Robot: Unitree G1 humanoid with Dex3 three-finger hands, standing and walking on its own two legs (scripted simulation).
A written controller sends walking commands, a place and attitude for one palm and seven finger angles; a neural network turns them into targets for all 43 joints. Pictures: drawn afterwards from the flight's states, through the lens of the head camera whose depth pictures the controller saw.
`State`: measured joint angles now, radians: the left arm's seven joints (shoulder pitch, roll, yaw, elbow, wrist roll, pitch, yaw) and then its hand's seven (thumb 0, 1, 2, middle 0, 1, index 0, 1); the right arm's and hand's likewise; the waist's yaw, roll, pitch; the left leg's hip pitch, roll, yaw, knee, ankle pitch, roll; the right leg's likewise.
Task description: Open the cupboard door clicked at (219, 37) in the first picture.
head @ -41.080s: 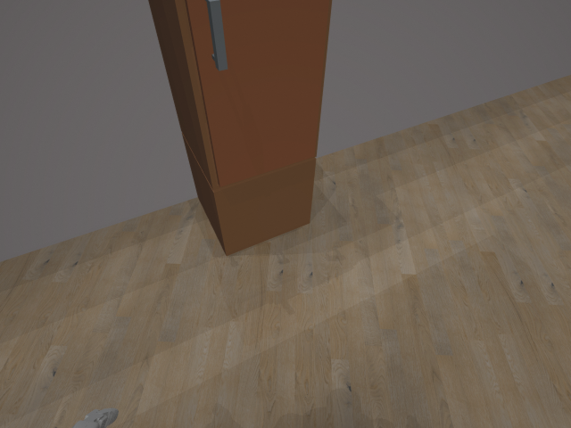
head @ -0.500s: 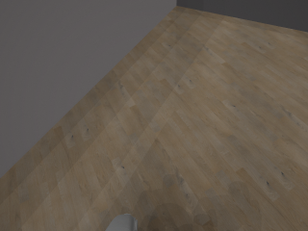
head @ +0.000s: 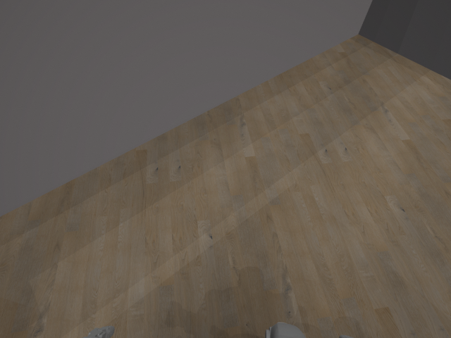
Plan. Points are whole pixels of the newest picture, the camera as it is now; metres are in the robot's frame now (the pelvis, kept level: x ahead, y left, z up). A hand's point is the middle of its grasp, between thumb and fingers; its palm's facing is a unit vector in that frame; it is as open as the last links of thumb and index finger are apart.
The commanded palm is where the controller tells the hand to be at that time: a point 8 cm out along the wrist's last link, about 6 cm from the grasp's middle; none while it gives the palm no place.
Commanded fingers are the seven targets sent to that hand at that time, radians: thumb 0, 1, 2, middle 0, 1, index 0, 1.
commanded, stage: turn to face it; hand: left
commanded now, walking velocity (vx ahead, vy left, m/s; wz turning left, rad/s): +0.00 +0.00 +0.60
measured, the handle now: out of the picture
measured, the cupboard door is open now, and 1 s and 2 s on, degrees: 45 45 45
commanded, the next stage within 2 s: none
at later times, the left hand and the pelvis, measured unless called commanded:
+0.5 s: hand out of the picture +0.02 +0.15 -0.15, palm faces +0.32 -0.91 -0.27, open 7.3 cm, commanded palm none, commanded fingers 0.00 0.90 0.90 -0.20 -0.30 -0.20 -0.30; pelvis +0.01 -0.06 +0.00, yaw +20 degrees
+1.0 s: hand out of the picture +0.01 +0.17 -0.16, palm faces +0.56 -0.78 -0.29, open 7.4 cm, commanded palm none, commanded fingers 0.00 0.90 0.90 -0.20 -0.30 -0.20 -0.30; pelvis +0.04 -0.06 -0.01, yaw +36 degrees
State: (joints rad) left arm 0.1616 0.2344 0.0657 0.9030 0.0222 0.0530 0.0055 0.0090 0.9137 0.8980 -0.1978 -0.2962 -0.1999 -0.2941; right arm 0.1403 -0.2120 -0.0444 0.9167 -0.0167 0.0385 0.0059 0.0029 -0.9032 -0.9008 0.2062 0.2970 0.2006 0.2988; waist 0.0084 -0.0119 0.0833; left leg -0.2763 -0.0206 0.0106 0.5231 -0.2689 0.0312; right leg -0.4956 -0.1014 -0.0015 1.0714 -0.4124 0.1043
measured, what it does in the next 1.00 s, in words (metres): steps on the spot, turning left: right foot, then left foot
